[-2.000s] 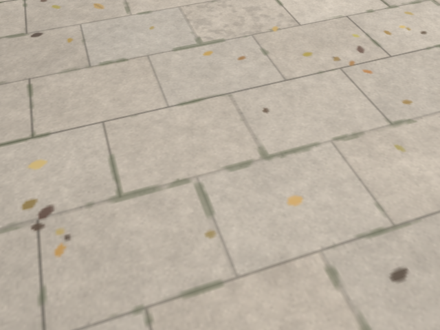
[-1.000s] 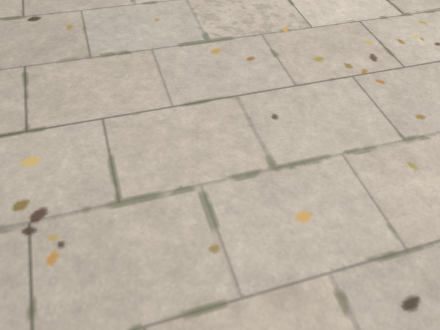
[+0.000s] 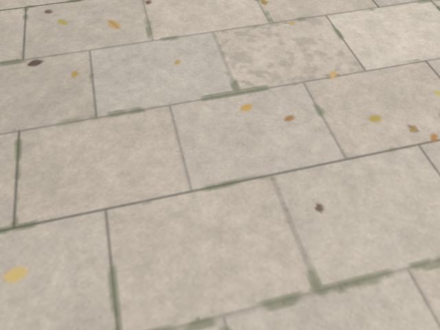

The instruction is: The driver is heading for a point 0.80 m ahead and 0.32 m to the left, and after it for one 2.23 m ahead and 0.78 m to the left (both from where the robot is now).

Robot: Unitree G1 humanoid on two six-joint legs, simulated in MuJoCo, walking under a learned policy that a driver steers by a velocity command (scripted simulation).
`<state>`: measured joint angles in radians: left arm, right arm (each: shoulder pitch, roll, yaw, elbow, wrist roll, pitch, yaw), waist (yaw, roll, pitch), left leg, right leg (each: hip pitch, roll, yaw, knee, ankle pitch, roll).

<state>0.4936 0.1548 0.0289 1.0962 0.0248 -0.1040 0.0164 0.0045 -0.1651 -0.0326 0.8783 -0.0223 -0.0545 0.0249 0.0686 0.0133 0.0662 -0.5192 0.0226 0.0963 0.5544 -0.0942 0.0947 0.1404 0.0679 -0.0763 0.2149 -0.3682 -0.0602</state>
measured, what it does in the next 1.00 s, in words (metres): walks ahead, turning left: left foot, then right foot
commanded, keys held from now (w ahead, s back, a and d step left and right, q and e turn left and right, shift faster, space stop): w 0.24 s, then w+q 0.76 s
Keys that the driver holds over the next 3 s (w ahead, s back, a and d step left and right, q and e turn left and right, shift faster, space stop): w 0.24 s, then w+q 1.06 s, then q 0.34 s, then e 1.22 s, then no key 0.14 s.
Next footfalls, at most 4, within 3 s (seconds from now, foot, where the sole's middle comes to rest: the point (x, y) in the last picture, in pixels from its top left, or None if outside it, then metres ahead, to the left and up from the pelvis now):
0.04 left None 0.19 0.09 -0.77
0.60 right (269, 312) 0.50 -0.08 -0.77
1.14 left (180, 252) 0.68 0.20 -0.77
1.68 right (176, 180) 0.96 0.26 -0.77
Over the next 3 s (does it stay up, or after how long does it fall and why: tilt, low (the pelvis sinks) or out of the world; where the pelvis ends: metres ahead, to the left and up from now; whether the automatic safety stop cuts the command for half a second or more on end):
stays up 0.81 0.21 0.01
